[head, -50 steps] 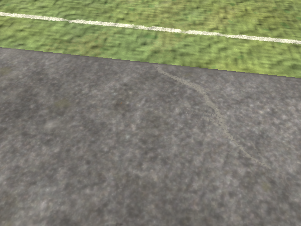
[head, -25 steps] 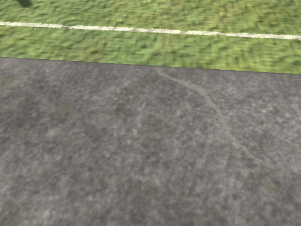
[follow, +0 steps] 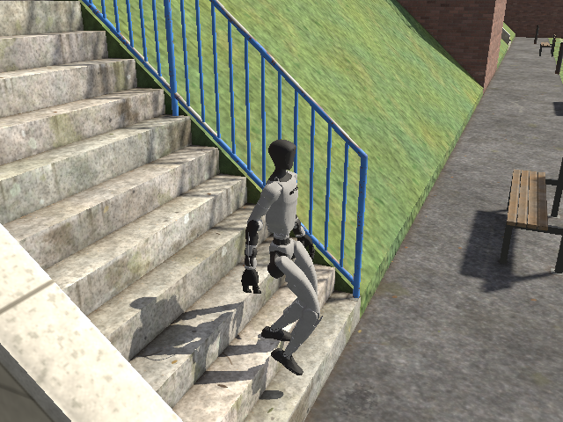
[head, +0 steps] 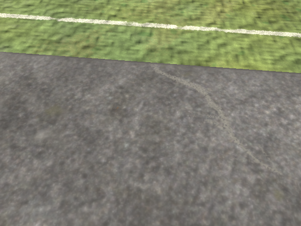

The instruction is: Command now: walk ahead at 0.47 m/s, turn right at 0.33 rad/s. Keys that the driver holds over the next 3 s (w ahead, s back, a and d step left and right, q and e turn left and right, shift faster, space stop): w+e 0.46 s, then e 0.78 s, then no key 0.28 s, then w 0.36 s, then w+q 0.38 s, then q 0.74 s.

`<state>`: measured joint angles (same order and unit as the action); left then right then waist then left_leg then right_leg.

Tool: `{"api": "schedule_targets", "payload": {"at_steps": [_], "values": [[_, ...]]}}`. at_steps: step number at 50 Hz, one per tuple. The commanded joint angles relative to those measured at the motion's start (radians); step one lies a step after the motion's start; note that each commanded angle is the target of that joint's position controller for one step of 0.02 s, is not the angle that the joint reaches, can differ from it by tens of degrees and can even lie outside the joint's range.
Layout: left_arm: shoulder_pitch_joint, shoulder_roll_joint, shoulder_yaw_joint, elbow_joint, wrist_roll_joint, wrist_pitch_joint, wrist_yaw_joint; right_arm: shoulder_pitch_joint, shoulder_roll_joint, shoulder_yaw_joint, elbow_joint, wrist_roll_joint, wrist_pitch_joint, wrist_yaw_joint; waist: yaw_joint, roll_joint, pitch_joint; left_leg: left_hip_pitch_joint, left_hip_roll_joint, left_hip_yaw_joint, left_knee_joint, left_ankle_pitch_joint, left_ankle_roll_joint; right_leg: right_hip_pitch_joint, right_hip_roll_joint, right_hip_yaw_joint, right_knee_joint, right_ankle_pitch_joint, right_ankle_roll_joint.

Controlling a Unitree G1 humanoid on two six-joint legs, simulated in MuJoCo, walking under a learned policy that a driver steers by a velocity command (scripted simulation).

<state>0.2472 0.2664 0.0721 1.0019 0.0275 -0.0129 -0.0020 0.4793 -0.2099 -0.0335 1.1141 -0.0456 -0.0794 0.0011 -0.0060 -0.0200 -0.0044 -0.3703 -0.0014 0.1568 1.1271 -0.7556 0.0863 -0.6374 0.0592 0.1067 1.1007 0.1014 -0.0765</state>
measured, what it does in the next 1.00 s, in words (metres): goes down, turning right: right foot 0.19 m lower, then left foot 0.22 m lower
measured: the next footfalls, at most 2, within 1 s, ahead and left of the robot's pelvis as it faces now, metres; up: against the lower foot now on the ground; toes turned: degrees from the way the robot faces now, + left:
right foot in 0.24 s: +0.15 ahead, -0.05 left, -0.19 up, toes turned -5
left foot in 0.52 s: +0.49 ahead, +0.12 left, -0.41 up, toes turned -13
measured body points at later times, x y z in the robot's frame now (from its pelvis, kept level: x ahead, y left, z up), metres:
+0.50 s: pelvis +0.31 +0.03 -0.26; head +0.31 +0.05 +0.19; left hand +0.28 +0.27 -0.42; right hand +0.40 -0.25 -0.36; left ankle +0.47 +0.12 -0.98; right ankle +0.13 -0.05 -0.83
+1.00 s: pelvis +0.49 +0.00 -0.35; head +0.51 -0.04 +0.10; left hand +0.78 +0.10 -0.44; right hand +0.38 -0.24 -0.50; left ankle +0.49 +0.14 -0.98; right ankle +0.54 -0.10 -1.06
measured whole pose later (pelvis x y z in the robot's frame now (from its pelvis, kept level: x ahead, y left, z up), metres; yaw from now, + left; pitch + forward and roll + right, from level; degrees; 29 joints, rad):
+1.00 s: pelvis +0.49 +0.00 -0.35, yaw -33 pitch +0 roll +1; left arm 0.05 0.23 0.03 0.76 0.01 0.01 -0.02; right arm 0.29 -0.24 -0.06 0.84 -0.02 0.03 -0.01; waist -0.04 0.02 0.07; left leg -0.44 0.04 0.08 1.26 -0.54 0.00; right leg -0.49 0.07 -0.04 0.68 -0.20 -0.11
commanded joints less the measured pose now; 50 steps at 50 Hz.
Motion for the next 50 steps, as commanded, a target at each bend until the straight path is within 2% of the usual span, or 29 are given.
{"api": "schedule_targets", "payload": {"at_steps": [1,3,4,5,6,8,9,10,11,12,14,15,16,17,18,20,23,25,27,28,29,31,34,40,45,46,47,48,50], "values": [[0.082,-0.040,-0.023,0.014,-0.015,0.028,-0.049,-0.116,-0.076,-0.004,-0.060,0.027,-0.029,-0.002,0.090,0.070,0.091,-0.414,0.159,-0.180,-0.311,0.109,0.002,0.347,0.036,-0.140,-0.151,0.378,0.029],[0.084,-0.010,-0.006,0.045,0.022,0.037,-0.049,0.025,-0.103,-0.009,0.000,0.009,-0.035,0.004,0.030,0.123,0.105,-0.160,0.236,-0.314,-0.170,0.167,0.046,0.139,0.026,-0.113,0.039,0.337,0.005],[-0.113,0.024,-0.005,-0.020,0.008,0.027,-0.039,0.130,-0.062,0.004,0.010,0.006,-0.032,0.005,-0.079,0.028,0.205,-0.002,0.218,-0.307,-0.159,0.186,0.041,-0.092,0.036,-0.116,-0.169,0.221,0.016],[-0.206,0.012,-0.005,-0.066,-0.001,0.014,-0.038,0.149,-0.094,-0.006,0.030,-0.014,-0.027,-0.003,-0.114,0.090,0.227,0.096,0.251,-0.358,-0.150,0.215,0.074,-0.164,0.023,-0.105,-0.234,0.161,0.023],[-0.173,0.038,0.013,-0.049,0.017,0.010,-0.035,0.182,-0.129,-0.020,0.063,-0.029,-0.025,-0.010,-0.110,0.176,0.170,0.201,0.314,-0.456,-0.096,0.316,0.108,-0.222,-0.006,-0.039,-0.043,0.131,0.000],[-0.155,0.103,0.037,-0.050,0.017,-0.007,-0.028,0.181,-0.102,-0.014,0.060,-0.044,-0.024,-0.017,-0.094,0.114,0.178,0.212,0.320,-0.470,0.060,0.425,0.097,-0.258,-0.005,-0.013,-0.028,-0.008,-0.017],[-0.113,0.096,0.039,-0.038,0.017,-0.013,-0.028,0.140,-0.101,-0.009,0.045,-0.044,-0.032,-0.019,-0.049,0.069,0.186,0.136,0.304,-0.401,0.126,0.508,0.074,-0.167,0.014,-0.086,-0.038,-0.031,-0.025],[0.097,0.119,0.048,0.028,0.032,-0.021,-0.018,-0.085,-0.062,0.001,-0.031,-0.069,-0.060,-0.023,0.127,-0.065,0.151,-0.218,0.201,-0.182,0.371,0.591,-0.026,0.273,0.058,-0.160,-0.169,-0.050,-0.061],[0.480,0.086,0.044,0.163,0.018,-0.030,-0.019,-0.370,-0.179,-0.033,-0.088,-0.036,-0.076,-0.027,0.408,-0.191,0.100,-0.618,0.084,-0.028,0.784,0.429,-0.083,0.757,0.014,-0.186,-0.333,0.032,-0.139],[0.555,0.092,0.032,0.203,-0.023,-0.022,-0.024,-0.467,-0.206,-0.049,-0.137,-0.023,-0.072,-0.019,0.452,-0.260,0.109,-0.862,-0.014,-0.010,0.971,0.009,-0.083,0.932,-0.070,-0.031,-0.414,0.051,-0.181],[0.362,0.156,0.016,0.165,0.001,-0.040,0.015,-0.179,-0.161,-0.036,-0.161,-0.029,-0.088,-0.003,0.104,-0.061,0.086,-0.949,0.054,-0.298,0.429,0.192,-0.096,0.885,-0.319,0.649,-0.419,-0.035,-0.318],[0.220,0.108,-0.001,0.103,0.018,-0.047,0.029,-0.192,-0.135,-0.032,-0.131,-0.033,-0.060,-0.005,0.035,0.128,0.163,-0.780,0.073,-0.307,0.238,0.246,-0.125,0.555,-0.328,0.622,-0.379,-0.067,-0.326],[0.104,0.118,-0.011,0.040,0.031,-0.059,0.034,-0.197,-0.117,-0.037,-0.116,-0.044,-0.034,-0.006,-0.008,0.158,0.132,-0.659,0.054,-0.287,0.183,0.232,-0.136,0.467,-0.320,0.608,-0.395,-0.036,-0.337],[0.154,0.172,0.007,0.040,0.055,-0.067,0.039,-0.131,-0.109,-0.039,-0.083,-0.053,-0.004,-0.007,-0.020,0.116,0.074,-0.611,0.039,-0.226,0.283,0.352,-0.130,0.434,-0.371,0.646,-0.410,0.137,-0.332],[0.195,0.124,0.003,0.069,0.050,-0.088,0.043,-0.208,-0.123,-0.041,-0.129,-0.027,-0.004,-0.016,0.010,0.063,0.082,-0.527,0.091,-0.325,0.031,0.703,-0.115,0.287,-0.272,0.617,-0.305,-0.147,-0.262],[-0.023,0.022,-0.023,0.026,-0.002,-0.093,0.049,-0.214,-0.036,-0.008,-0.152,0.034,-0.002,-0.001,-0.106,0.060,0.091,0.174,0.012,-0.189,-0.268,1.255,-0.126,-0.294,-0.020,0.261,-0.243,-0.734,-0.168],[0.006,0.064,-0.015,0.004,-0.002,-0.062,0.029,-0.160,-0.045,0.005,-0.157,0.048,0.018,0.029,-0.104,-0.065,0.096,0.355,0.024,-0.179,-0.509,1.221,-0.120,-0.212,-0.019,0.188,-0.064,-0.688,-0.148],[0.157,0.026,-0.022,0.023,0.033,-0.026,0.030,-0.164,-0.106,-0.015,-0.153,0.057,0.004,0.026,-0.019,-0.006,0.147,0.349,0.095,-0.230,-0.913,1.282,-0.107,-0.023,0.034,0.180,0.192,-0.645,-0.126],[0.247,0.023,-0.006,0.026,0.007,-0.010,0.021,-0.067,-0.181,-0.033,-0.125,0.017,-0.007,0.034,-0.024,0.144,0.063,0.557,0.216,-0.261,-0.778,1.773,-0.088,-0.087,0.148,0.021,0.648,-1.011,-0.094],[0.349,-0.020,-0.010,0.007,-0.058,-0.003,0.042,0.052,-0.223,-0.042,-0.096,-0.021,-0.024,0.034,0.008,0.279,-0.086,0.896,0.413,-0.335,-0.470,2.051,-0.036,-0.364,0.103,-0.042,0.885,-1.064,-0.066],[0.167,0.016,-0.023,-0.048,-0.026,-0.028,0.057,0.062,-0.165,-0.037,-0.138,0.004,-0.032,0.038,-0.103,0.265,-0.191,0.977,0.424,-0.343,-0.447,1.598,-0.012,-0.566,-0.003,-0.041,0.777,-0.810,-0.067],[-0.010,0.006,-0.021,-0.122,0.022,-0.028,0.034,0.018,-0.191,-0.052,-0.165,0.001,-0.020,0.001,-0.095,0.267,-0.222,0.699,0.485,-0.474,-0.538,1.117,0.107,-0.552,-0.048,-0.054,0.855,-0.617,-0.015],[-0.153,-0.032,-0.030,-0.223,0.008,0.014,-0.033,-0.104,-0.116,-0.024,-0.175,-0.002,0.003,-0.038,0.020,0.138,0.053,0.126,0.385,-0.318,-0.763,1.031,0.119,-0.286,-0.113,-0.064,0.326,-0.361,0.071],[-0.128,-0.057,-0.053,-0.224,-0.004,0.014,-0.056,-0.210,-0.118,-0.037,-0.236,0.053,0.011,-0.023,0.062,0.130,-0.014,0.040,0.268,-0.033,-0.723,1.118,0.030,0.185,-0.067,-0.179,-0.254,-0.107,0.009],[-0.067,0.015,-0.027,-0.237,0.011,-0.019,-0.041,-0.059,-0.162,-0.059,-0.230,0.031,0.059,-0.011,0.058,0.037,-0.116,0.202,0.250,0.036,-0.266,1.145,-0.011,0.410,0.010,-0.195,-0.570,-0.188,-0.069],[-0.035,0.140,0.003,-0.253,0.024,-0.027,-0.033,0.015,-0.121,-0.053,-0.270,0.027,0.067,-0.007,0.032,-0.168,-0.236,-0.010,0.180,0.067,0.060,0.544,-0.065,0.650,-0.261,0.134,-0.525,0.302,-0.154],[0.015,0.214,0.028,-0.270,-0.026,0.005,-0.022,-0.064,-0.108,-0.045,-0.351,0.034,0.084,0.004,0.062,-0.241,-0.331,-0.278,-0.026,-0.048,0.316,0.046,-0.101,0.770,-0.476,0.543,-0.638,0.393,-0.345],[0.046,0.198,0.027,-0.271,-0.039,0.022,-0.010,-0.150,-0.132,-0.047,-0.365,0.013,0.101,0.003,0.088,-0.058,-0.280,-0.343,0.023,-0.173,0.321,0.116,-0.097,0.716,-0.446,0.491,-0.698,0.204,-0.327],[-0.088,0.113,0.003,-0.275,-0.019,0.035,0.009,-0.194,-0.099,-0.037,-0.375,0.030,0.115,-0.019,0.021,-0.030,-0.067,-0.343,0.063,-0.192,0.219,0.268,-0.094,0.473,-0.339,0.322,-0.748,0.017,-0.257]]}}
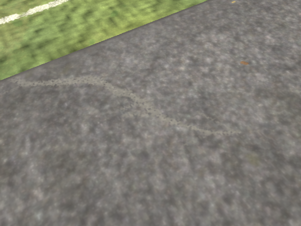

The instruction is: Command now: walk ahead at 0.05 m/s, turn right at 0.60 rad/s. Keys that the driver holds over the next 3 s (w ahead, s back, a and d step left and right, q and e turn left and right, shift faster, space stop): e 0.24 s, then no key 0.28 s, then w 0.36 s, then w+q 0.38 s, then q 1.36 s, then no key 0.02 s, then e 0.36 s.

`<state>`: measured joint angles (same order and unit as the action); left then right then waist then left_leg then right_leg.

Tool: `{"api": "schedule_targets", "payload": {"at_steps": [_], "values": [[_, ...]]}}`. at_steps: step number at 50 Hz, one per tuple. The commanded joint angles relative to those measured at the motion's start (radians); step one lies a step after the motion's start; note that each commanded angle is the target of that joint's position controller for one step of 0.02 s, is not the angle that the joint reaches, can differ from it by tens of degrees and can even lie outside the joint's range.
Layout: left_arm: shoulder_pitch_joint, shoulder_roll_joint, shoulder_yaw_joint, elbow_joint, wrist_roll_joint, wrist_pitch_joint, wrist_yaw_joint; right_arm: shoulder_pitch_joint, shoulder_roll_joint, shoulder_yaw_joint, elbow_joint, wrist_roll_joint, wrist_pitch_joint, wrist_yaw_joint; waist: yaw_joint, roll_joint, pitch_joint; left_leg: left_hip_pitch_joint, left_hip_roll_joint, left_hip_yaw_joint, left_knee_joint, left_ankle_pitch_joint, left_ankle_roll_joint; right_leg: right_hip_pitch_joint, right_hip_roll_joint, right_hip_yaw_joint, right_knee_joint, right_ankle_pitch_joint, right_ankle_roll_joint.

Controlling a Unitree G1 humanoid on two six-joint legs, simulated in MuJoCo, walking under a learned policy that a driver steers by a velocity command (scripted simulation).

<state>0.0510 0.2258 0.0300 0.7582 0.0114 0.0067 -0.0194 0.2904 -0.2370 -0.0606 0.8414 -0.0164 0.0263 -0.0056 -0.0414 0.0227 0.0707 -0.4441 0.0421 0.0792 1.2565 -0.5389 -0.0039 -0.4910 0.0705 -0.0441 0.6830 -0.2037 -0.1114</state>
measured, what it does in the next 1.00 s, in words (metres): walks ahead: left foot, then right foot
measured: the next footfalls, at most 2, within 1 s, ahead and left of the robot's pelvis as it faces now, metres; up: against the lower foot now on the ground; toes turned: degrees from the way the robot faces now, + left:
left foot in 0.40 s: +0.09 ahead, +0.15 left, +0.00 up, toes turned -15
right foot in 0.84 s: +0.08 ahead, -0.05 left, +0.00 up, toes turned -15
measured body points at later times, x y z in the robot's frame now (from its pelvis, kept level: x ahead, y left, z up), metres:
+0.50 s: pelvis +0.03 +0.06 +0.03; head +0.05 +0.08 +0.48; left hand +0.20 +0.29 -0.10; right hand +0.07 -0.22 -0.08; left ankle +0.05 +0.16 -0.71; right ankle +0.06 -0.05 -0.68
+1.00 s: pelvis +0.12 +0.02 +0.03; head +0.12 +0.00 +0.48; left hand +0.25 +0.25 -0.09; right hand +0.08 -0.25 -0.11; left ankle +0.14 +0.14 -0.65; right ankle +0.04 -0.04 -0.71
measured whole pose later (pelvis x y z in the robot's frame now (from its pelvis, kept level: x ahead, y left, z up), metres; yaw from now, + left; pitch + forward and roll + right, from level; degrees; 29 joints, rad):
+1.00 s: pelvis +0.12 +0.02 +0.03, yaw -14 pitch +0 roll +0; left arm 0.28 0.21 0.03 0.89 0.03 -0.07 0.01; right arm 0.33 -0.26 -0.08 0.89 -0.03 -0.02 0.04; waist -0.02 0.05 0.02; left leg -0.45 0.00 -0.02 0.98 -0.33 0.09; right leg -0.05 0.05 -0.04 0.30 -0.25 -0.06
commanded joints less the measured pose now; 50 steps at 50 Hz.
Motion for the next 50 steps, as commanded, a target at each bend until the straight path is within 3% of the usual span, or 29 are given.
{"api": "schedule_targets", "payload": {"at_steps": [1,2,5,10,12,17,19,20,21,22,23,24,26,27,30,35,38,41,42,43,44,45,46,47,50], "values": [[0.074,0.134,0.041,-0.038,-0.005,0.019,0.032,0.005,-0.085,-0.011,-0.110,-0.007,0.017,-0.018,0.026,-0.102,-0.115,-0.214,0.027,-0.118,0.011,0.102,-0.006,0.244,-0.293,0.411,-0.356,0.269,-0.181],[0.057,0.120,0.039,-0.045,0.001,0.018,0.031,0.035,-0.090,-0.011,-0.099,-0.018,0.027,-0.018,0.012,-0.105,-0.127,-0.150,0.015,-0.106,-0.012,0.136,-0.005,0.200,-0.256,0.373,-0.361,0.281,-0.162],[0.081,0.151,0.053,-0.048,-0.002,0.006,0.020,0.036,-0.078,-0.012,-0.108,-0.012,0.037,-0.008,-0.002,-0.066,-0.180,-0.091,-0.010,-0.117,-0.099,0.170,-0.010,0.200,-0.214,0.350,-0.351,0.320,-0.142],[0.131,0.170,0.071,-0.060,-0.002,0.018,0.017,-0.079,-0.079,-0.010,-0.156,-0.008,0.038,-0.005,0.047,-0.135,-0.159,-0.102,-0.027,-0.142,-0.297,0.199,-0.028,0.218,-0.192,0.450,-0.419,-0.105,-0.121],[0.150,0.172,0.078,-0.066,0.004,0.021,0.013,-0.103,-0.080,-0.009,-0.169,-0.004,0.034,-0.007,0.060,-0.143,-0.149,-0.081,-0.042,-0.145,-0.363,0.179,-0.024,0.222,-0.193,0.494,-0.421,-0.168,-0.114],[0.154,0.155,0.076,-0.073,0.017,0.023,0.006,-0.058,-0.071,-0.003,-0.165,0.014,0.017,-0.016,0.055,-0.180,-0.154,0.113,-0.091,-0.097,-0.562,0.130,0.026,0.179,-0.190,0.520,-0.397,-0.093,-0.091],[0.159,0.151,0.075,-0.062,0.003,0.028,0.015,0.018,-0.062,-0.001,-0.144,0.009,0.004,-0.020,0.013,-0.160,-0.135,0.285,-0.101,-0.075,-0.814,0.223,0.061,0.096,-0.145,0.497,-0.359,-0.112,-0.034],[0.181,0.120,0.069,-0.061,-0.003,0.024,0.022,0.022,-0.105,-0.009,-0.149,-0.003,-0.004,-0.027,0.021,-0.078,-0.116,0.353,-0.002,-0.175,-0.912,0.199,0.080,0.018,-0.090,0.449,-0.286,-0.191,0.019],[0.204,0.057,0.054,-0.077,-0.023,0.017,0.027,0.007,-0.194,-0.020,-0.182,-0.023,-0.011,-0.031,0.029,0.150,-0.139,0.400,0.270,-0.502,-1.036,0.100,0.151,-0.100,0.050,0.274,-0.040,-0.274,0.076],[0.142,0.134,0.075,-0.091,0.007,0.008,0.028,-0.041,-0.218,-0.025,-0.186,-0.026,-0.013,-0.026,0.018,0.145,-0.052,0.216,0.363,-0.598,-1.058,0.236,0.219,-0.113,0.094,0.180,0.081,-0.331,0.085],[0.129,0.142,0.081,-0.083,0.018,0.006,0.022,-0.063,-0.166,-0.013,-0.180,-0.019,-0.019,-0.025,0.042,0.080,-0.031,0.164,0.303,-0.513,-1.032,0.303,0.225,-0.036,0.051,0.216,0.179,-0.274,0.083],[0.164,0.127,0.078,-0.059,0.012,0.009,0.013,-0.108,-0.131,-0.003,-0.177,-0.012,-0.024,-0.020,0.076,0.077,-0.028,0.149,0.233,-0.415,-1.010,0.372,0.200,-0.005,0.052,0.212,0.233,-0.213,0.086],[0.222,0.125,0.076,-0.015,0.006,0.021,0.002,-0.148,-0.111,0.000,-0.188,-0.006,-0.026,-0.015,0.091,0.130,-0.042,0.193,0.152,-0.297,-0.974,0.554,0.179,0.018,0.060,0.192,0.317,-0.170,0.104],[0.237,0.118,0.069,-0.003,0.008,0.024,-0.001,-0.111,-0.109,-0.002,-0.178,-0.008,-0.026,-0.008,0.076,0.130,-0.072,0.246,0.137,-0.281,-0.980,0.501,0.178,0.009,0.055,0.178,0.313,-0.164,0.108],[0.141,0.107,0.054,-0.015,0.022,0.021,-0.014,0.033,-0.123,-0.015,-0.114,-0.008,-0.022,0.006,-0.007,0.151,-0.020,0.398,0.148,-0.363,-1.046,0.119,0.193,-0.124,0.017,0.135,0.219,-0.145,0.109],[0.025,0.081,0.032,-0.024,0.017,-0.008,-0.025,0.108,-0.159,-0.041,-0.052,-0.015,-0.048,0.014,-0.049,0.122,0.007,0.422,0.175,-0.377,-1.065,0.140,0.223,-0.035,-0.034,0.043,0.009,-0.172,0.096],[0.017,0.077,0.027,-0.015,0.011,-0.028,-0.023,0.114,-0.164,-0.049,-0.026,-0.014,-0.057,0.024,-0.033,0.124,0.004,0.356,0.182,-0.369,-1.059,0.169,0.233,0.097,-0.022,0.004,-0.091,-0.197,0.057],[0.145,0.056,0.021,0.040,0.017,-0.051,-0.005,0.068,-0.155,-0.048,-0.015,0.004,-0.056,0.023,0.058,0.084,-0.022,0.196,0.140,-0.296,-0.952,0.289,0.195,0.405,-0.005,-0.022,-0.314,-0.039,0.018],[0.249,0.088,0.030,0.078,0.022,-0.062,0.004,0.046,-0.118,-0.038,-0.023,0.004,-0.062,0.021,0.104,0.035,-0.074,0.070,0.103,-0.246,-0.854,0.290,0.166,0.598,-0.064,0.061,-0.331,-0.062,0.006],[0.388,0.170,0.045,0.105,0.039,-0.073,0.020,-0.005,-0.043,-0.015,-0.063,0.007,-0.067,0.024,0.166,-0.156,-0.148,-0.088,0.008,-0.116,-0.574,0.169,0.120,0.770,-0.296,0.351,-0.452,-0.280,-0.035],[0.419,0.274,0.072,0.121,0.020,-0.071,0.029,-0.038,-0.065,-0.019,-0.098,0.002,-0.071,0.022,0.169,-0.306,-0.061,-0.319,-0.094,-0.013,-0.385,-0.008,0.108,0.742,-0.482,0.657,-0.556,-0.347,-0.145],[0.355,0.201,0.057,0.113,0.020,-0.068,0.030,-0.051,-0.146,-0.039,-0.076,-0.018,-0.062,0.018,0.131,-0.130,0.011,-0.344,-0.017,-0.101,-0.269,0.019,0.119,0.666,-0.458,0.569,-0.522,-0.323,-0.155],[0.294,0.142,0.038,0.094,0.018,-0.072,0.026,-0.020,-0.122,-0.036,-0.048,-0.011,-0.062,0.030,0.098,-0.108,0.023,-0.330,-0.006,-0.135,-0.245,0.095,0.121,0.630,-0.394,0.478,-0.526,-0.289,-0.123],[0.259,0.109,0.028,0.089,0.020,-0.076,0.025,0.000,-0.110,-0.033,-0.026,-0.001,-0.062,0.037,0.075,-0.101,0.041,-0.310,0.003,-0.147,-0.246,0.160,0.113,0.593,-0.348,0.379,-0.547,-0.195,-0.086],[0.283,0.102,0.023,0.113,0.014,-0.095,0.033,-0.004,-0.086,-0.031,-0.003,-0.021,-0.054,0.051,0.054,-0.119,0.028,-0.286,-0.023,-0.137,-0.200,0.276,0.085,0.562,-0.286,0.189,-0.533,0.172,-0.042]]}}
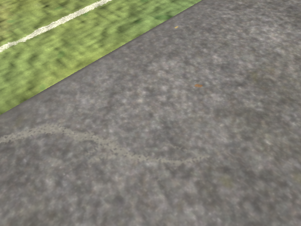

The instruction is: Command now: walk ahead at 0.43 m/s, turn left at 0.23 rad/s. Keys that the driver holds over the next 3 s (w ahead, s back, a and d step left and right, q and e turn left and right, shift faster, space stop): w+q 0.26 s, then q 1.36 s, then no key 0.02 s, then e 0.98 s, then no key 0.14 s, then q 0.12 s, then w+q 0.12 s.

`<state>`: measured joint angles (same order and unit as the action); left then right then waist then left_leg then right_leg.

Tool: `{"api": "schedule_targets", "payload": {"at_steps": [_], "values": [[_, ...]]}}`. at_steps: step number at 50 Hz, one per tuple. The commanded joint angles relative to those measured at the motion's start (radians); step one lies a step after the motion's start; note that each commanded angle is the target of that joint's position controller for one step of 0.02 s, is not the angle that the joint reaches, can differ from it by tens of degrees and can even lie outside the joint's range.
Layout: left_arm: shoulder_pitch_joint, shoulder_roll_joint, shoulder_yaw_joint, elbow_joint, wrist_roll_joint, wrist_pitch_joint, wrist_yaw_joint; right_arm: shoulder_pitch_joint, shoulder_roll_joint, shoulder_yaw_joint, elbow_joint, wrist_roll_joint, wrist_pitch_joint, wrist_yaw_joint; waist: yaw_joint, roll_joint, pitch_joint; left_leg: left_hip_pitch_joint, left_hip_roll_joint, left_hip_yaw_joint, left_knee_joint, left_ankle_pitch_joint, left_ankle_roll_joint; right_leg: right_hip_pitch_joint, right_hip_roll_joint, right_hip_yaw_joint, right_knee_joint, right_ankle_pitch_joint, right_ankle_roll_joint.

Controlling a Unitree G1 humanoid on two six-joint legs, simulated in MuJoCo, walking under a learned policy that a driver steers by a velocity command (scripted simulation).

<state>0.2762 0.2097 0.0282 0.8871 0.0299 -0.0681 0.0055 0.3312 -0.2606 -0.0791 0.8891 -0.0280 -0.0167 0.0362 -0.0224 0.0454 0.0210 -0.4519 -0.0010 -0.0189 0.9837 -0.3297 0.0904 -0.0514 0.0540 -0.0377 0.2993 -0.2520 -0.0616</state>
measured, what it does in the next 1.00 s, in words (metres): walks ahead, turning left: left foot, then right foot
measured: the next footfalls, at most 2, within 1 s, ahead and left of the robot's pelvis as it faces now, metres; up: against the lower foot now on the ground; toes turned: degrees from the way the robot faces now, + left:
left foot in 0.30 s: +0.30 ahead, +0.12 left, +0.00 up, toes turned +13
right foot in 0.96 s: +0.44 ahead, -0.01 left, +0.00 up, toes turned +39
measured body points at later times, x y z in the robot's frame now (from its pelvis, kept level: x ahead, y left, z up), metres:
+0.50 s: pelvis +0.21 +0.06 -0.01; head +0.26 +0.09 +0.43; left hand +0.25 +0.34 -0.15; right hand +0.37 -0.18 -0.14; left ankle +0.26 +0.11 -0.75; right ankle +0.24 -0.10 -0.65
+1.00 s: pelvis +0.33 +0.04 -0.01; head +0.37 +0.04 +0.44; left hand +0.33 +0.36 -0.10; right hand +0.55 -0.17 -0.14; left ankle +0.25 +0.10 -0.72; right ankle +0.41 -0.03 -0.75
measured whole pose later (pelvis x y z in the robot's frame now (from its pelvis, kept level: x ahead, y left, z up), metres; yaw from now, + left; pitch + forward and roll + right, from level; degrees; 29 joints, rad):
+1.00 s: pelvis +0.33 +0.04 -0.01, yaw +35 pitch +1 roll +0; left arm 0.11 0.28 0.00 0.72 0.01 0.00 0.05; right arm 0.28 -0.33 -0.08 0.78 -0.01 0.04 -0.02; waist -0.05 0.04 0.06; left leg -0.29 -0.20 -0.24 0.73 -0.48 0.04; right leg -0.29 0.05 0.06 0.51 -0.20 -0.03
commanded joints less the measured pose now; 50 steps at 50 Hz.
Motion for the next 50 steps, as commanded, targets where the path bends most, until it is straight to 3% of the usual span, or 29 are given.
{"api": "schedule_targets", "payload": {"at_steps": [1,6,10,12,14,15,16,17,18,19,20,21,23,25,31,36,41,44,46,47,48,49,50], "values": [[0.077,0.115,0.024,-0.005,-0.008,-0.025,0.008,-0.062,-0.055,-0.011,-0.053,-0.012,-0.009,0.011,0.033,-0.137,0.074,-0.289,0.020,-0.034,0.080,0.093,-0.018,0.116,-0.267,0.141,-0.141,0.318,-0.089],[0.082,0.090,0.012,0.018,-0.008,-0.040,0.005,-0.221,-0.017,0.013,-0.111,-0.009,-0.010,0.028,0.036,-0.144,0.113,-0.251,0.033,0.036,-0.105,0.260,-0.042,0.010,-0.233,-0.019,-0.160,0.463,-0.084],[0.121,0.129,0.016,0.049,-0.013,-0.045,0.011,-0.309,-0.009,0.027,-0.157,-0.013,-0.009,0.037,0.044,-0.129,0.115,-0.122,0.011,0.129,-0.299,0.264,0.008,0.038,-0.270,-0.072,-0.126,0.647,-0.085],[0.120,0.155,0.019,0.057,-0.011,-0.042,0.018,-0.251,-0.031,0.020,-0.148,-0.010,-0.006,0.029,0.008,-0.139,0.048,-0.026,-0.039,0.166,-0.322,0.188,0.052,0.113,-0.283,-0.103,0.016,0.963,-0.070],[0.115,0.188,0.029,0.058,-0.006,-0.025,0.026,-0.050,-0.070,0.001,-0.085,-0.014,-0.013,0.017,-0.075,-0.137,-0.067,0.181,-0.103,0.170,-0.387,0.148,0.089,0.115,-0.278,-0.127,0.333,1.070,-0.051],[0.109,0.197,0.030,0.049,-0.013,-0.019,0.026,0.072,-0.103,-0.013,-0.048,-0.027,-0.023,0.007,-0.136,-0.102,-0.132,0.379,-0.086,0.110,-0.472,0.199,0.118,-0.013,-0.246,-0.148,0.582,0.883,-0.029],[0.158,0.107,0.012,0.009,-0.026,-0.020,0.016,0.108,-0.209,-0.038,-0.055,-0.034,-0.027,-0.007,-0.098,0.092,-0.235,0.634,0.195,-0.260,-0.467,0.346,0.216,-0.313,-0.130,-0.166,0.982,0.155,0.015],[0.179,0.116,0.018,-0.035,-0.039,-0.021,0.012,0.075,-0.266,-0.051,-0.084,0.002,-0.021,-0.007,-0.060,0.171,-0.388,0.770,0.396,-0.722,-0.573,0.638,0.365,-0.523,0.028,-0.002,1.232,-0.332,0.031],[0.082,0.152,0.027,-0.048,-0.023,-0.019,0.011,0.043,-0.235,-0.048,-0.075,0.028,-0.015,-0.015,-0.062,0.003,-0.294,0.679,0.344,-0.557,-0.590,0.683,0.327,-0.577,-0.055,0.102,1.210,-0.217,0.022],[0.042,0.133,0.020,-0.064,-0.029,-0.023,0.010,-0.013,-0.182,-0.032,-0.075,0.025,-0.014,-0.023,-0.037,-0.018,-0.143,0.521,0.314,-0.428,-0.606,0.760,0.295,-0.589,-0.085,0.079,1.150,-0.151,0.026],[0.036,0.121,0.020,-0.058,-0.019,-0.019,0.013,-0.055,-0.135,-0.019,-0.080,0.020,-0.014,-0.026,-0.002,-0.065,-0.063,0.401,0.258,-0.341,-0.624,0.823,0.247,-0.561,-0.115,0.079,1.070,-0.133,0.031],[0.043,0.118,0.019,-0.061,-0.001,0.000,0.015,-0.080,-0.108,-0.011,-0.085,0.026,-0.012,-0.031,0.027,-0.063,-0.040,0.317,0.208,-0.279,-0.642,0.852,0.219,-0.516,-0.127,0.084,1.011,-0.131,0.043],[0.074,0.107,0.020,-0.063,0.013,0.041,0.015,-0.086,-0.104,-0.003,-0.090,0.022,-0.020,-0.028,0.055,-0.040,-0.063,0.251,0.162,-0.217,-0.655,0.923,0.189,-0.447,-0.121,0.073,0.928,-0.110,0.071],[0.061,0.100,0.017,-0.078,0.006,0.057,0.017,-0.076,-0.144,-0.012,-0.089,0.021,-0.022,-0.029,0.063,-0.038,-0.088,0.237,0.132,-0.188,-0.651,0.954,0.172,-0.446,-0.111,0.064,0.866,-0.065,0.095],[-0.098,0.137,0.028,-0.145,-0.004,0.084,0.022,-0.007,-0.162,-0.019,-0.099,0.024,0.012,-0.048,0.003,0.019,-0.082,0.307,0.110,-0.279,-0.649,0.706,0.089,-0.569,-0.110,0.087,0.730,0.038,0.126],[-0.189,0.151,0.025,-0.180,-0.012,0.087,0.025,0.032,-0.171,-0.026,-0.111,0.015,0.031,-0.060,-0.028,0.038,-0.053,0.389,0.127,-0.392,-0.629,0.594,0.096,-0.619,-0.089,0.123,0.634,0.006,0.121],[-0.217,0.158,0.013,-0.204,-0.028,0.073,0.029,0.039,-0.188,-0.031,-0.123,0.003,0.040,-0.060,-0.032,0.048,-0.052,0.416,0.129,-0.466,-0.554,0.762,0.126,-0.530,-0.033,0.135,0.517,-0.090,0.091],[-0.187,0.171,0.009,-0.209,-0.038,0.063,0.033,-0.001,-0.205,-0.035,-0.137,0.006,0.047,-0.053,-0.010,0.061,-0.052,0.397,0.113,-0.523,-0.529,0.778,0.118,-0.406,-0.006,0.144,0.379,-0.119,0.072],[-0.112,0.173,0.008,-0.195,-0.035,0.053,0.038,-0.064,-0.204,-0.034,-0.153,0.019,0.051,-0.050,0.042,0.060,-0.042,0.317,0.057,-0.526,-0.502,0.650,0.056,-0.225,0.000,0.136,0.146,-0.020,0.059],[-0.064,0.192,0.013,-0.186,-0.025,0.045,0.048,-0.087,-0.188,-0.029,-0.167,0.030,0.048,-0.051,0.062,0.026,-0.055,0.227,0.010,-0.491,-0.447,0.498,0.006,-0.078,-0.061,0.167,0.019,0.104,0.046],[-0.077,0.267,0.025,-0.201,-0.015,0.046,0.060,-0.001,-0.103,-0.009,-0.175,0.033,0.043,-0.050,0.005,-0.197,-0.111,0.120,-0.093,-0.322,-0.245,0.046,-0.052,0.068,-0.307,0.378,-0.016,0.280,-0.019],[-0.105,0.313,0.029,-0.224,-0.017,0.062,0.054,0.060,-0.140,-0.020,-0.178,0.026,0.050,-0.060,-0.016,-0.289,-0.128,-0.037,-0.232,-0.144,-0.083,-0.389,-0.071,0.076,-0.485,0.599,0.018,0.580,-0.168],[-0.053,0.273,0.030,-0.212,-0.025,0.071,0.048,0.045,-0.200,-0.032,-0.159,-0.007,0.055,-0.061,0.005,-0.200,-0.122,-0.057,-0.148,-0.103,0.102,-0.355,-0.088,0.048,-0.500,0.557,0.046,0.677,-0.230]]}}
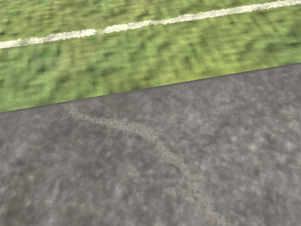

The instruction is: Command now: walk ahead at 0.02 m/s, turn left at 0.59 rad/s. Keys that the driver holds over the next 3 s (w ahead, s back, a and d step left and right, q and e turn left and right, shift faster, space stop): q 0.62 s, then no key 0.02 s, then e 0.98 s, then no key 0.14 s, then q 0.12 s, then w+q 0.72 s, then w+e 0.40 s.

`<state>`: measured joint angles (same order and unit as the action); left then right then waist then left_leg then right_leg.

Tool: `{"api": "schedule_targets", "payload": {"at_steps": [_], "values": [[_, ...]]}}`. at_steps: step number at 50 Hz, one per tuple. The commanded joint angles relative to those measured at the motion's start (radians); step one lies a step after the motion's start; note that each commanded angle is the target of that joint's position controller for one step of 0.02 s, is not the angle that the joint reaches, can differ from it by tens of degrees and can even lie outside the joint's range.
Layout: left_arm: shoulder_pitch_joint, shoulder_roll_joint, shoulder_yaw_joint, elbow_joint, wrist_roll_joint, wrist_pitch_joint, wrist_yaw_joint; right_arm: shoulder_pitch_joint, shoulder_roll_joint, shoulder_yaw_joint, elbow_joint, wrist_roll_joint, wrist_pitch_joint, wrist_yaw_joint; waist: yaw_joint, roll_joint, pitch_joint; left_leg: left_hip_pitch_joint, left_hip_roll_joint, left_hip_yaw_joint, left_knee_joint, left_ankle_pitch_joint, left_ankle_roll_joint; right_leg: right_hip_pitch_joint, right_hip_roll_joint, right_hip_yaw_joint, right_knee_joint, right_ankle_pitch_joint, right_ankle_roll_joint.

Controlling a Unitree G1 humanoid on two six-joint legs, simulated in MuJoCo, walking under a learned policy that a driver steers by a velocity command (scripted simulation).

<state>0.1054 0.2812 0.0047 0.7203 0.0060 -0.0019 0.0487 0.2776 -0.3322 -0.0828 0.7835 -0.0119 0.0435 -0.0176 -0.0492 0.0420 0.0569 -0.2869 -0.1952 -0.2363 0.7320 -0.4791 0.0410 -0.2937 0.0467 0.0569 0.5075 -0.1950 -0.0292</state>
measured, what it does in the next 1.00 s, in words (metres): steps on the spot, turning left: left foot, then right foot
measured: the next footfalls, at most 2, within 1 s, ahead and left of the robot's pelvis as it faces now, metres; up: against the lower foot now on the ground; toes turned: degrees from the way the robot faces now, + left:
left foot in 0.44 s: -0.01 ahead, +0.11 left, +0.00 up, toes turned +16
right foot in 0.94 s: +0.04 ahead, -0.07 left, +0.00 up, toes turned +22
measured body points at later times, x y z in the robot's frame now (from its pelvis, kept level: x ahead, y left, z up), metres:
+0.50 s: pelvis -0.02 +0.02 +0.00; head +0.01 +0.05 +0.44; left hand -0.01 +0.32 -0.13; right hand +0.20 -0.20 -0.10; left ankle -0.05 +0.10 -0.74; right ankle +0.01 -0.10 -0.70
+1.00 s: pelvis -0.02 +0.02 +0.00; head +0.00 +0.01 +0.45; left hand -0.04 +0.29 -0.12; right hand +0.18 -0.19 -0.13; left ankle -0.05 +0.10 -0.72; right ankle +0.00 -0.09 -0.74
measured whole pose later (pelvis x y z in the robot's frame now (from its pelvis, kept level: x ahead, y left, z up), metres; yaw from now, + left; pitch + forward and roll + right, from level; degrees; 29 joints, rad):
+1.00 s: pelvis -0.02 +0.02 +0.00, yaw +18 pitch -1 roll +0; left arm 0.26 0.25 0.02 0.83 0.01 0.03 0.01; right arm 0.19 -0.25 -0.01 0.80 -0.02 0.03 -0.04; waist 0.02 0.02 0.04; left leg -0.27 -0.08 -0.03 0.63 -0.36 0.05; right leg -0.21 0.05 0.05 0.52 -0.29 -0.03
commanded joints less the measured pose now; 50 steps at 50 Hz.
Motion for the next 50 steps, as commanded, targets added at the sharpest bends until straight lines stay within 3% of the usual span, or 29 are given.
{"api": "schedule_targets", "payload": {"at_steps": [1,2,3,5,10,14,19,21,22,23,24,25,26,28,30,32,38,39,41,43,45,46,47,48,49,50], "values": [[0.099,0.134,0.036,-0.049,-0.003,0.005,0.001,0.062,-0.133,-0.035,-0.042,-0.022,-0.001,0.000,0.027,-0.117,-0.119,-0.219,0.078,0.107,0.409,-0.125,-0.047,0.243,-0.419,0.342,-0.155,0.598,-0.235],[0.055,0.110,0.029,-0.059,0.002,0.007,-0.002,0.050,-0.117,-0.035,-0.036,-0.013,0.008,0.010,0.011,-0.105,-0.078,-0.213,0.095,0.112,0.427,-0.061,-0.061,0.196,-0.341,0.226,-0.165,0.543,-0.191],[0.036,0.116,0.031,-0.064,0.008,0.007,0.002,0.041,-0.108,-0.032,-0.040,-0.009,0.017,0.025,0.006,-0.156,-0.078,-0.218,0.101,0.127,0.449,-0.009,-0.073,0.195,-0.292,0.159,-0.165,0.538,-0.161],[0.053,0.121,0.035,-0.062,0.017,0.006,0.000,0.036,-0.097,-0.026,-0.039,0.002,0.028,0.043,0.017,-0.195,-0.095,-0.213,0.094,0.156,0.480,0.034,-0.093,0.198,-0.255,0.079,-0.156,0.597,-0.153],[0.127,0.138,0.052,-0.037,0.019,0.002,-0.006,-0.047,-0.072,-0.011,-0.071,0.001,0.040,0.052,0.057,-0.197,-0.090,-0.244,0.132,0.183,0.356,0.056,-0.101,0.246,-0.300,0.057,-0.178,0.462,-0.187],[0.130,0.157,0.065,-0.030,0.022,0.000,-0.018,-0.099,-0.043,0.006,-0.097,0.002,0.041,0.063,0.067,-0.205,-0.083,-0.156,0.173,0.224,0.180,0.050,-0.080,0.203,-0.324,0.014,-0.182,0.357,-0.187],[0.132,0.192,0.083,-0.022,0.022,0.012,-0.033,-0.107,-0.041,0.014,-0.119,0.013,0.030,0.064,0.067,-0.229,-0.094,-0.003,0.168,0.292,-0.049,0.044,-0.036,0.155,-0.344,-0.032,-0.116,0.331,-0.158],[0.129,0.194,0.087,-0.015,0.008,0.023,-0.033,-0.052,-0.037,0.016,-0.103,0.002,0.012,0.055,0.025,-0.172,-0.100,0.139,0.148,0.298,-0.290,0.208,-0.010,0.086,-0.319,-0.093,-0.001,0.258,-0.089],[0.176,0.167,0.083,-0.006,0.012,0.027,-0.036,-0.033,-0.083,0.006,-0.099,-0.013,-0.003,0.043,0.022,-0.023,-0.099,0.227,0.228,0.138,-0.427,0.264,0.009,-0.016,-0.264,-0.160,0.160,0.093,-0.021],[0.184,0.069,0.057,-0.075,0.020,0.036,-0.041,-0.040,-0.242,-0.025,-0.133,-0.011,-0.013,0.035,0.061,0.277,-0.081,0.290,0.555,-0.299,-0.442,0.643,0.122,-0.290,-0.089,-0.231,0.397,-0.432,0.062],[0.076,0.114,0.061,-0.090,0.025,0.054,-0.020,0.056,-0.246,-0.039,-0.110,-0.005,-0.013,0.032,-0.039,0.156,-0.093,0.216,0.582,-0.278,-0.416,0.770,0.245,-0.300,-0.062,-0.077,0.531,-0.461,0.059],[0.076,0.119,0.065,-0.084,0.011,0.062,-0.019,0.028,-0.192,-0.023,-0.100,-0.003,-0.011,0.026,0.003,0.103,-0.056,0.191,0.519,-0.195,-0.411,0.734,0.245,-0.303,-0.079,-0.037,0.576,-0.388,0.053],[0.094,0.126,0.069,-0.064,0.000,0.060,-0.024,-0.048,-0.141,-0.008,-0.106,0.002,-0.007,0.022,0.042,0.081,-0.020,0.155,0.444,-0.121,-0.423,0.658,0.205,-0.290,-0.091,-0.020,0.558,-0.291,0.047],[0.133,0.147,0.078,-0.035,0.019,0.055,-0.032,-0.110,-0.102,0.004,-0.124,0.008,-0.006,0.013,0.065,0.120,-0.044,0.174,0.357,-0.059,-0.421,0.667,0.165,-0.266,-0.078,-0.034,0.564,-0.193,0.051],[0.137,0.137,0.078,-0.029,0.020,0.058,-0.041,-0.079,-0.102,0.004,-0.118,0.012,-0.012,0.017,0.063,0.080,-0.086,0.198,0.349,-0.062,-0.411,0.703,0.167,-0.253,-0.064,-0.031,0.582,-0.168,0.059],[0.128,0.120,0.074,-0.027,0.014,0.065,-0.039,-0.055,-0.111,-0.001,-0.111,0.011,-0.019,0.017,0.055,0.061,-0.090,0.225,0.352,-0.079,-0.409,0.688,0.173,-0.272,-0.061,-0.027,0.556,-0.160,0.068],[0.114,0.073,0.055,0.015,0.009,0.076,-0.040,-0.037,-0.029,0.043,-0.071,-0.014,-0.036,0.000,0.030,0.070,-0.082,0.176,0.364,-0.046,-0.447,0.552,0.160,-0.116,-0.073,-0.031,0.321,-0.171,0.057],[0.115,0.063,0.050,0.025,0.008,0.075,-0.042,-0.041,-0.024,0.050,-0.060,-0.018,-0.039,-0.003,0.028,0.069,-0.074,0.146,0.361,-0.035,-0.452,0.514,0.155,-0.062,-0.068,-0.033,0.262,-0.179,0.049],[0.118,0.066,0.048,0.040,0.002,0.073,-0.040,-0.043,-0.049,0.050,-0.041,-0.024,-0.041,-0.008,0.024,0.078,-0.051,0.103,0.364,-0.031,-0.443,0.471,0.153,0.008,-0.042,-0.044,0.186,-0.205,0.034],[0.127,0.085,0.051,0.045,-0.003,0.064,-0.038,-0.049,-0.085,0.041,-0.029,-0.017,-0.038,-0.015,0.033,0.070,-0.039,0.105,0.379,-0.043,-0.403,0.510,0.159,0.022,-0.021,-0.052,0.134,-0.219,0.018],[0.163,0.071,0.044,0.058,-0.002,0.048,-0.035,-0.065,-0.098,0.035,-0.021,-0.002,-0.033,-0.023,0.066,0.041,-0.044,0.108,0.376,-0.026,-0.342,0.584,0.141,0.079,-0.014,-0.063,-0.014,-0.116,0.002],[0.166,0.080,0.043,0.059,0.002,0.036,-0.033,-0.059,-0.100,0.031,-0.017,0.001,-0.033,-0.027,0.072,0.021,-0.048,0.093,0.364,-0.013,-0.309,0.579,0.112,0.120,-0.033,-0.023,-0.094,-0.017,-0.009],[0.177,0.119,0.049,0.057,0.012,0.025,-0.030,-0.060,-0.087,0.031,-0.031,0.000,-0.037,-0.029,0.063,-0.035,-0.066,0.057,0.320,0.020,-0.235,0.522,0.077,0.159,-0.103,0.089,-0.117,0.100,-0.032],[0.178,0.210,0.070,0.052,0.011,0.018,-0.033,-0.045,-0.055,0.033,-0.053,0.002,-0.036,-0.027,0.023,-0.173,-0.070,-0.033,0.185,0.139,-0.118,0.357,0.032,0.186,-0.246,0.287,-0.114,0.368,-0.102],[0.202,0.207,0.076,0.063,-0.002,0.016,-0.043,-0.084,-0.036,0.038,-0.048,-0.004,-0.026,-0.032,0.066,-0.236,-0.046,-0.082,0.102,0.230,-0.023,0.097,-0.003,0.147,-0.359,0.409,-0.153,0.519,-0.212],[0.235,0.181,0.073,0.069,0.005,0.013,-0.047,-0.111,-0.040,0.035,-0.055,-0.006,-0.019,-0.030,0.089,-0.234,-0.041,-0.143,0.102,0.205,0.135,-0.078,-0.011,0.163,-0.388,0.456,-0.190,0.525,-0.270]]}}
Over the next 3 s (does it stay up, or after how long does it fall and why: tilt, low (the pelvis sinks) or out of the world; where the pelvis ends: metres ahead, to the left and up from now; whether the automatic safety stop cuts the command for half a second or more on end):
stays up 0.37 0.18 -0.02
